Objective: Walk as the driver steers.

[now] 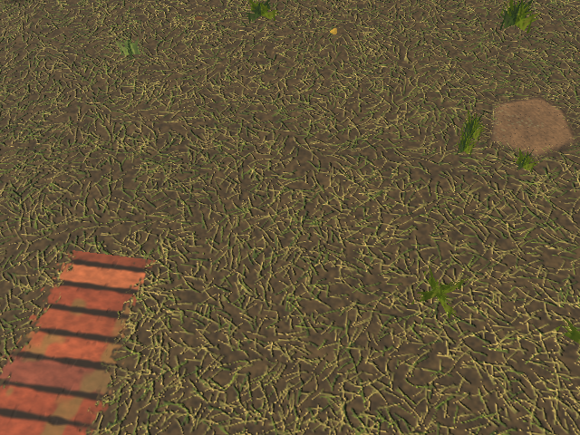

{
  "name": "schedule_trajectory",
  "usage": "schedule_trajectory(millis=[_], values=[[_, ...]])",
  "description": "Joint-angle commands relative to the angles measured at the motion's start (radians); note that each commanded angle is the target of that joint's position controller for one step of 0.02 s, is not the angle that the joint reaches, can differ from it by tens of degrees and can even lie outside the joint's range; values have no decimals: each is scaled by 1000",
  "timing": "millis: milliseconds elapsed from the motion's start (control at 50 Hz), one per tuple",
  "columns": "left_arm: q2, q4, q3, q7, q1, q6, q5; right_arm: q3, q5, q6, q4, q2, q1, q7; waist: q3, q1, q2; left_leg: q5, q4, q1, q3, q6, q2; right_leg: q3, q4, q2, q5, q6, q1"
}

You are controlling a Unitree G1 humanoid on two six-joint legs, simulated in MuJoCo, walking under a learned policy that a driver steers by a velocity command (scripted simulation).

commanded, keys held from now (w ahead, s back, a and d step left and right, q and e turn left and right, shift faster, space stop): w+e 0.20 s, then no key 0.80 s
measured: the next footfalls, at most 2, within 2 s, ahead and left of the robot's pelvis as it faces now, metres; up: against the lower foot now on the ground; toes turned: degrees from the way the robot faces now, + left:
left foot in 0.28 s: +0.36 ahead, +0.13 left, +0.00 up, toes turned -12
right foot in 0.62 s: +0.32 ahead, -0.12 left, +0.00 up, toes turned -10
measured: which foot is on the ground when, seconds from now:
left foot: up 0.00-0.26, down 0.28-1.00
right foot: down 0.00-0.28, up 0.30-0.60, down 0.62-1.00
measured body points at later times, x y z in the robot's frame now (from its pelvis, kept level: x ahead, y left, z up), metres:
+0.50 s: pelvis +0.24 +0.05 +0.00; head +0.29 +0.05 +0.44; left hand +0.43 +0.29 -0.12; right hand +0.31 -0.23 -0.12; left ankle +0.32 +0.14 -0.74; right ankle +0.21 -0.10 -0.69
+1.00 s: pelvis +0.30 +0.01 -0.01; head +0.31 +0.00 +0.44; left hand +0.49 +0.22 -0.12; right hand +0.34 -0.27 -0.14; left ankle +0.32 +0.14 -0.74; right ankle +0.28 -0.11 -0.74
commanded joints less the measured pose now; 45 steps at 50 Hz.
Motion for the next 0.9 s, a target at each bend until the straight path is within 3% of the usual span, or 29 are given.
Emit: schedule_trajectory(millis=[20,80,160,220,240,260,280,300,320,340,360,380,420,460,500,540,600,620,640,660,680,700,720,780,900], values=[[171,-79,44,21,-34,-21,-3,-20,-11,8,-68,-72,-9,-6,-54,-33,-57,134,-157,-47,9,-42,3,245,-182,-246,261,-195,18],[176,-62,46,32,7,-12,-9,-9,-6,4,-99,-43,-122,-1,-39,13,-87,347,-394,27,17,-50,-47,195,-163,-187,169,-139,-27],[172,-33,47,34,72,-2,-18,-16,13,-7,-136,-66,-207,12,-35,46,-107,400,-530,72,-10,-34,-81,277,-104,-216,72,-112,31],[164,-28,47,42,69,11,-13,-31,9,-20,-133,-102,-174,20,-40,18,-138,296,-581,94,-22,4,-86,350,6,-246,134,-88,135],[156,-29,45,45,58,17,-9,-37,0,-26,-119,-109,-124,19,-59,-5,-152,292,-608,153,1,26,-96,346,69,-233,232,-68,154],[130,-37,36,45,44,20,-7,-47,-16,-33,-101,-125,-47,14,-113,-46,-144,375,-649,282,19,57,-87,310,182,-180,348,-31,150],[86,-63,18,46,37,18,8,-56,-40,-40,-96,-173,68,11,-254,-92,-77,618,-582,532,-93,123,55,258,409,-125,247,15,50],[32,-51,1,45,217,12,-2,-70,-48,-23,-75,-228,156,11,-407,-50,204,830,-548,897,-445,328,307,151,772,31,-358,103,-275],[111,-37,8,44,265,8,-9,-64,-3,-10,-60,-181,187,20,-458,-54,242,664,-608,916,-646,369,371,184,939,0,-521,125,-388],[168,-36,25,46,162,17,-17,-46,4,0,-82,-117,134,17,-329,-82,125,597,-632,807,-516,325,317,192,996,-41,-456,141,-431],[176,-54,26,51,67,28,-10,-30,-6,10,-90,-82,72,15,-241,-79,45,630,-640,681,-380,285,264,152,969,-72,-397,150,-422],[164,-67,26,54,11,37,3,-16,-10,15,-84,-54,32,17,-167,-65,14,703,-659,560,-291,271,217,135,902,-98,-370,154,-401],[98,-68,14,51,30,54,3,-5,-17,16,-61,-34,-9,21,-129,-6,63,751,-702,408,-173,238,144,104,709,-144,-332,152,-263],[49,-61,-2,53,39,60,6,-12,-18,21,-45,-61,-39,20,-144,10,105,844,-725,347,-99,249,118,45,522,-139,-292,168,-154],[45,-56,-8,52,23,61,11,-22,-7,31,-29,-94,-40,14,-194,3,112,852,-726,348,-74,253,122,25,383,-140,-173,168,-55],[66,-53,-4,49,1,70,9,-23,4,42,-14,-106,-31,11,-208,-7,103,714,-732,350,-73,248,129,15,291,-137,-82,159,6],[72,-53,0,43,-43,81,21,-9,14,56,2,-87,-45,13,-150,5,84,295,-734,266,-68,191,90,-3,95,-125,48,116,128],[84,-68,1,45,-73,82,33,3,10,57,17,-58,-16,15,-122,0,62,146,-731,229,-68,141,62,36,31,-154,94,93,164],[123,-87,6,51,-89,81,38,14,-9,55,23,-34,11,18,-122,-20,-4,16,-691,188,-43,88,22,126,18,-240,196,59,212],[173,-88,15,56,-134,85,29,15,-16,53,35,-27,100,23,-116,-94,-130,-70,-676,187,24,50,-55,156,47,-274,135,15,178],[114,-79,7,48,-145,83,26,19,-17,59,42,-25,72,16,-112,-67,-152,-19,-658,280,63,24,-68,130,30,-235,-64,20,69],[82,-79,-2,42,-153,78,32,15,-14,66,40,-48,34,12,-62,-49,-128,11,-646,282,63,18,-70,116,20,-201,-109,40,23],[79,-75,-4,39,-156,71,36,14,-13,72,44,-47,26,5,-50,-50,-119,39,-639,286,61,22,-65,108,26,-191,-68,55,11],[83,-59,-4,39,-136,52,26,14,-13,78,59,-57,49,-2,-62,-49,-101,116,-628,302,50,27,-53,95,69,-182,90,64,42],[78,-31,-4,41,-135,48,20,13,-2,83,92,-58,36,-8,-94,-45,-56,213,-605,344,49,18,-45,84,106,-172,234,58,81]])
